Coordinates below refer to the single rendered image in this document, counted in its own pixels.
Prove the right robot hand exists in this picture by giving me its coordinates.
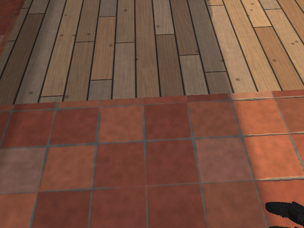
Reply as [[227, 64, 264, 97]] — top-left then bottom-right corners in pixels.
[[265, 201, 304, 228]]

